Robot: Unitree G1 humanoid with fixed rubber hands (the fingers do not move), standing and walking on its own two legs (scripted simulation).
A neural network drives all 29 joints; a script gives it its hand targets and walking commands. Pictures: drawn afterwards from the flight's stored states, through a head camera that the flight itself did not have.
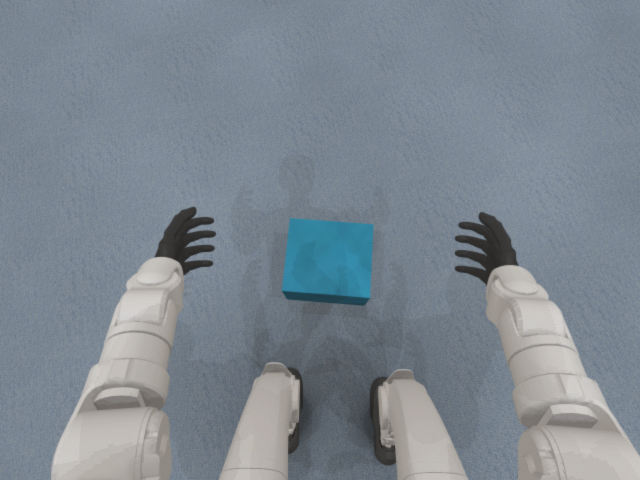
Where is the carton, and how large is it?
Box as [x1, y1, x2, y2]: [282, 218, 372, 305]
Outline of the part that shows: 290,218 282,291 288,299 363,305 369,298 372,224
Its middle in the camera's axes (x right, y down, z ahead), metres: +0.02 +0.05 +1.04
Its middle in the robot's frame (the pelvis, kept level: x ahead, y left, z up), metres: +0.50 +0.02 -0.61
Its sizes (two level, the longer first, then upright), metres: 0.217 0.191 0.147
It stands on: the floor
